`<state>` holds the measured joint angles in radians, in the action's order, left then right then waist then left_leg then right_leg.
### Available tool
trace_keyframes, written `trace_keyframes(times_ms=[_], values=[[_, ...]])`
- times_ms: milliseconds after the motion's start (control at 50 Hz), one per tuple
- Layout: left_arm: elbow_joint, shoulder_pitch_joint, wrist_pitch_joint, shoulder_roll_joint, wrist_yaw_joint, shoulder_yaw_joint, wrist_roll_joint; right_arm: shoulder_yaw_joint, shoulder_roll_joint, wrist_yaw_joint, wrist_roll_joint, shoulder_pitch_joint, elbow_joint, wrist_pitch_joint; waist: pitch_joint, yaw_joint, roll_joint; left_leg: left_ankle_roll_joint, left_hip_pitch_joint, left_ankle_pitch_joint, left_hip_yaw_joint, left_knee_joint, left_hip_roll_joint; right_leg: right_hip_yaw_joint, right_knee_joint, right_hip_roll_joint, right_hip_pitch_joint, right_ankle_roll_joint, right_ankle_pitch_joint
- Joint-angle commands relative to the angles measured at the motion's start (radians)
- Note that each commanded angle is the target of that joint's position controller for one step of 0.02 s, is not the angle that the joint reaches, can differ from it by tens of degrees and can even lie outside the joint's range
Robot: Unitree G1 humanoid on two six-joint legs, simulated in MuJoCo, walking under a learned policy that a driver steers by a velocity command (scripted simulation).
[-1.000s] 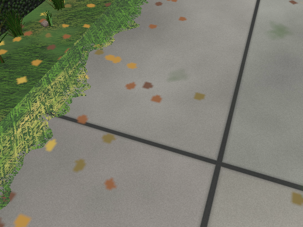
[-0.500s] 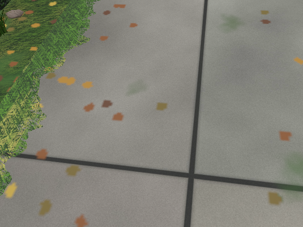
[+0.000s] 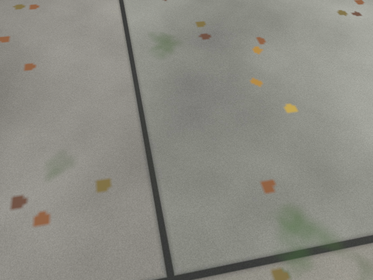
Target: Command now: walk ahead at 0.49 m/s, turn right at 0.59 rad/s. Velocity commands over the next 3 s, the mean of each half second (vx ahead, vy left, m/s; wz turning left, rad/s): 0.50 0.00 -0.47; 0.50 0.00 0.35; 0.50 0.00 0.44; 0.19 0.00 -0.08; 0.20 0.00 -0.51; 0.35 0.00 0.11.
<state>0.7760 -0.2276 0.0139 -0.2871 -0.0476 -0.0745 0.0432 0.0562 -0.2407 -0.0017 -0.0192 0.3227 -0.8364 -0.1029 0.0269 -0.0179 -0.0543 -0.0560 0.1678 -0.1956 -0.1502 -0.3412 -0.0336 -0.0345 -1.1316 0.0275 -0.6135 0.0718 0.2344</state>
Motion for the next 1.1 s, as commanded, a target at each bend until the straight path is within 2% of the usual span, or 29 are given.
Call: trace_keyframes(times_ms=[20, 100, 200, 240, 260, 280, 300, 320, 340, 360, 380, 400, 420, 440, 500, 580, 700, 760, 820, 840, 860, 880, 900, 920, 940, 960, 1000, 1040, 1100], values=[[-0.073, 0.023, -0.001, 0.000, -0.016, 0.009, 0.000, 0.010, -0.075, -0.004, 0.001, 0.019, 0.034, -0.023, 0.016, 0.023, 0.114, -0.116, -0.042, 0.230, 0.165, 0.200, 0.291, -0.025, 0.041, 0.046, -0.119, -0.012, -0.107], [-0.119, 0.171, 0.008, 0.025, -0.031, 0.028, -0.008, 0.009, -0.089, -0.002, 0.002, 0.057, 0.011, -0.017, 0.040, -0.006, 0.121, -0.084, -0.050, 0.318, 0.032, 0.187, 0.254, 0.054, 0.284, 0.036, -0.065, -0.008, -0.256], [-0.167, 0.294, 0.010, 0.016, -0.038, 0.034, -0.001, 0.016, -0.132, 0.018, 0.000, 0.143, -0.032, 0.007, 0.068, -0.041, 0.123, -0.069, -0.204, 0.461, -0.029, 0.128, 0.297, 0.144, 0.476, 0.005, -0.016, 0.036, -0.142], [-0.161, 0.260, 0.009, 0.002, -0.028, 0.027, 0.005, 0.020, -0.160, 0.026, -0.001, 0.156, -0.049, 0.023, 0.030, -0.017, 0.147, -0.056, -0.258, 0.775, -0.069, -0.006, 0.305, 0.186, 0.515, -0.059, 0.080, 0.072, -0.031], [-0.143, 0.192, 0.011, -0.013, -0.023, 0.018, 0.006, 0.023, -0.178, 0.029, -0.003, 0.159, -0.054, 0.033, -0.016, 0.015, 0.157, -0.053, -0.272, 0.902, -0.085, -0.131, 0.307, 0.196, 0.535, -0.099, 0.165, 0.096, 0.015], [-0.104, 0.062, 0.019, -0.036, -0.015, 0.005, 0.010, 0.024, -0.189, 0.031, 0.001, 0.153, -0.052, 0.042, -0.092, 0.070, 0.147, -0.044, -0.228, 0.903, -0.104, -0.315, 0.301, 0.192, 0.591, -0.137, 0.330, 0.125, 0.011], [-0.046, -0.118, 0.025, -0.092, 0.001, -0.021, 0.021, 0.022, -0.185, 0.030, 0.000, 0.139, -0.032, 0.045, -0.195, 0.151, 0.095, -0.016, -0.050, 0.692, -0.111, -0.576, 0.283, 0.085, 0.630, -0.088, 0.598, 0.168, 0.029], [-0.049, -0.156, 0.024, -0.198, 0.019, -0.048, 0.019, -0.007, -0.066, 0.008, 0.014, 0.170, 0.040, 0.037, -0.315, 0.113, -0.137, 0.037, 0.385, -0.087, -0.104, -0.930, 0.162, -0.398, 0.658, 0.237, 0.948, 0.281, 0.137], [-0.067, -0.201, 0.014, -0.212, 0.029, -0.051, -0.010, 0.009, -0.131, 0.002, 0.010, 0.090, 0.076, 0.029, -0.382, 0.144, -0.088, 0.053, 0.548, -0.355, 0.077, -1.105, 0.040, -0.740, 0.805, 0.357, 0.995, 0.344, 0.014], [-0.034, -0.177, 0.009, -0.180, 0.041, -0.044, -0.018, 0.011, -0.132, -0.002, 0.013, -0.016, 0.097, 0.023, -0.237, 0.137, 0.006, 0.042, 0.628, -0.215, 0.148, -1.080, 0.107, -0.523, 0.813, 0.306, 0.911, 0.298, -0.137], [-0.022, -0.125, 0.017, -0.127, 0.046, -0.030, -0.025, -0.003, -0.107, -0.002, 0.022, -0.003, 0.085, 0.014, -0.137, 0.089, 0.033, 0.035, 0.577, -0.143, 0.142, -0.989, 0.140, -0.387, 0.824, 0.276, 0.758, 0.259, -0.289], [-0.019, -0.076, 0.028, -0.084, 0.045, -0.016, -0.024, -0.004, -0.096, -0.003, 0.013, 0.019, 0.059, 0.020, -0.087, 0.040, 0.079, 0.035, 0.504, -0.125, 0.148, -0.903, 0.166, -0.289, 0.842, 0.224, 0.647, 0.207, -0.373], [-0.016, -0.044, 0.038, -0.058, 0.044, -0.005, -0.028, -0.006, -0.085, -0.007, -0.005, 0.062, 0.039, 0.039, -0.069, 0.000, 0.064, 0.041, 0.429, -0.122, 0.152, -0.856, 0.175, -0.217, 0.869, 0.190, 0.560, 0.181, -0.410], [-0.010, -0.038, 0.051, -0.038, 0.041, 0.004, -0.028, -0.007, -0.078, -0.013, -0.016, 0.098, 0.014, 0.059, -0.069, -0.014, 0.048, 0.043, 0.367, -0.110, 0.154, -0.834, 0.177, -0.169, 0.894, 0.168, 0.503, 0.163, -0.432], [0.030, -0.079, 0.078, -0.060, 0.036, 0.001, -0.029, -0.001, -0.068, -0.033, -0.009, 0.066, 0.011, 0.081, -0.027, -0.019, 0.022, 0.040, 0.396, -0.028, 0.157, -0.786, 0.161, -0.085, 0.960, 0.147, 0.467, 0.144, -0.437], [0.068, -0.142, 0.087, -0.053, 0.038, 0.007, -0.026, 0.005, -0.070, -0.034, 0.001, -0.082, 0.045, 0.082, 0.044, 0.025, 0.007, 0.033, 0.533, 0.115, 0.198, -0.659, 0.127, -0.001, 1.006, 0.136, 0.526, 0.097, -0.408], [0.114, -0.191, 0.097, -0.041, 0.059, 0.024, -0.024, -0.014, -0.041, -0.047, -0.010, -0.246, 0.093, 0.070, 0.085, 0.066, 0.003, 0.004, 0.533, 0.235, 0.107, -0.395, 0.093, 0.108, 1.010, 0.161, 0.644, 0.068, -0.519], [0.145, -0.214, 0.090, -0.062, 0.074, 0.025, -0.019, -0.019, -0.039, -0.052, -0.011, -0.278, 0.119, 0.066, 0.082, 0.061, -0.001, -0.039, 0.482, 0.148, 0.045, -0.294, 0.055, 0.152, 0.927, 0.185, 0.733, 0.052, -0.733], [0.151, -0.187, 0.076, -0.112, 0.088, 0.016, -0.010, -0.002, -0.073, -0.041, -0.014, -0.127, 0.084, 0.066, -0.023, -0.016, -0.041, -0.107, 0.286, -0.007, -0.014, -0.269, -0.042, 0.194, 0.646, 0.199, 0.776, 0.036, -1.148], [0.145, -0.176, 0.068, -0.128, 0.088, 0.012, -0.009, 0.012, -0.099, -0.036, -0.018, -0.005, 0.049, 0.059, -0.093, -0.068, -0.037, -0.134, 0.138, -0.018, 0.002, -0.220, -0.066, 0.205, 0.460, 0.195, 0.729, 0.035, -1.099], [0.122, -0.146, 0.067, -0.133, 0.085, 0.013, -0.015, 0.037, -0.155, -0.027, -0.032, 0.150, 0.008, 0.054, -0.176, -0.150, 0.015, -0.188, -0.107, -0.031, 0.126, -0.156, 0.001, 0.220, 0.193, 0.164, 0.548, 0.020, -0.851], [0.067, -0.205, 0.078, -0.028, 0.064, 0.035, -0.035, 0.074, -0.283, -0.012, -0.035, 0.185, 0.014, 0.059, -0.281, -0.098, 0.252, -0.344, -0.433, -0.014, 0.611, -0.137, 0.306, 0.223, -0.218, -0.011, 0.133, -0.030, -0.073], [0.042, -0.140, 0.089, -0.076, 0.054, 0.024, -0.022, 0.074, -0.274, -0.018, 0.009, 0.161, 0.016, 0.067, -0.335, -0.101, 0.197, -0.411, -0.497, 0.013, 0.935, 0.014, 0.377, 0.016, -0.366, -0.104, -0.069, -0.031, 0.278], [0.015, -0.056, 0.101, -0.074, 0.047, 0.028, -0.021, 0.068, -0.246, -0.013, 0.018, 0.097, 0.014, 0.072, -0.171, -0.077, 0.120, -0.365, -0.372, -0.009, 0.765, 0.044, 0.348, -0.041, -0.327, -0.021, -0.152, -0.024, 0.167], [0.007, -0.039, 0.110, -0.075, 0.044, 0.031, -0.025, 0.054, -0.186, -0.012, 0.018, 0.044, 0.021, 0.074, -0.072, -0.043, 0.047, -0.318, -0.219, 0.058, 0.657, 0.075, 0.319, -0.022, -0.235, 0.020, -0.118, -0.029, 0.088], [0.012, -0.040, 0.103, -0.067, 0.046, 0.029, -0.019, 0.044, -0.151, -0.011, 0.016, 0.003, 0.026, 0.071, -0.014, -0.002, 0.004, -0.272, -0.103, 0.148, 0.573, 0.093, 0.266, -0.017, -0.152, 0.048, -0.062, -0.040, 0.070], [0.013, -0.076, 0.060, -0.045, 0.042, 0.035, 0.008, 0.032, -0.124, -0.009, 0.022, -0.026, 0.030, 0.057, -0.008, 0.045, 0.036, -0.236, 0.021, 0.266, 0.461, 0.118, 0.189, -0.008, -0.059, 0.070, 0.042, -0.075, 0.063], [-0.002, -0.066, 0.033, -0.028, 0.038, 0.040, 0.011, 0.039, -0.154, -0.010, 0.023, -0.006, 0.024, 0.040, -0.019, 0.054, 0.063, -0.235, 0.055, 0.345, 0.410, 0.125, 0.150, 0.017, 0.005, 0.067, 0.048, -0.099, 0.033], [-0.054, 0.060, 0.025, -0.034, 0.034, 0.039, 0.008, 0.043, -0.171, -0.007, 0.024, 0.052, 0.016, 0.040, 0.009, 0.017, 0.091, -0.202, 0.043, 0.341, 0.403, 0.139, 0.117, 0.037, 0.151, 0.069, -0.022, -0.126, -0.087]])
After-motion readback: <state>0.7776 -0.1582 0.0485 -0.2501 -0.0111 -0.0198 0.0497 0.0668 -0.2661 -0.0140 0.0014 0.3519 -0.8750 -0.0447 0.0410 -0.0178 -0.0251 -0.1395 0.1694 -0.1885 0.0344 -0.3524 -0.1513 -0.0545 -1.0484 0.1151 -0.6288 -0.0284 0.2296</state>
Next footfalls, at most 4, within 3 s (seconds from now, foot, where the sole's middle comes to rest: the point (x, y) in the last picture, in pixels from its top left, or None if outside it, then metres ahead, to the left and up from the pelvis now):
0.30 right None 0.31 -0.13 -0.78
0.86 left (192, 239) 0.63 -0.03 -0.78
1.38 right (218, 166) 0.97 -0.15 -0.78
1.84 left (168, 150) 1.06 0.07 -0.78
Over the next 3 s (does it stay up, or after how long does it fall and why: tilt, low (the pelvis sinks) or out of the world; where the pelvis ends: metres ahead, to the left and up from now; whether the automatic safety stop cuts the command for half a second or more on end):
stays up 1.24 -0.04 0.00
